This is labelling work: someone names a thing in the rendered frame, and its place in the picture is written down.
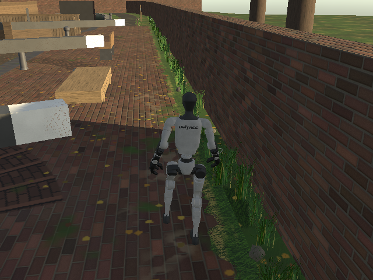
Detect robot thigh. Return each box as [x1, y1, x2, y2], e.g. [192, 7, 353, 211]
[191, 164, 206, 208]
[166, 161, 178, 190]

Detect left robot hand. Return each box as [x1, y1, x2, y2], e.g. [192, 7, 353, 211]
[149, 161, 163, 175]

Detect right robot hand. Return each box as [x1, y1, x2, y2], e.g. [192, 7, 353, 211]
[206, 157, 220, 167]

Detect robot left forearm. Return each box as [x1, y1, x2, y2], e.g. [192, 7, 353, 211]
[152, 140, 164, 164]

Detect right robot upper arm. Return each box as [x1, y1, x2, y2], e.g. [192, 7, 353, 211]
[200, 118, 216, 150]

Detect left robot thigh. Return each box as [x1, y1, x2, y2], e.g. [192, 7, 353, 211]
[166, 161, 178, 190]

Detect right robot thigh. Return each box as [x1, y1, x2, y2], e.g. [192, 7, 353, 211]
[191, 164, 206, 208]

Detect left robot upper arm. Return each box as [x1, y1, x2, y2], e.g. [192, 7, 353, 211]
[159, 117, 177, 149]

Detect robot right forearm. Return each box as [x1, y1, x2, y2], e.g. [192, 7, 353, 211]
[210, 141, 219, 160]

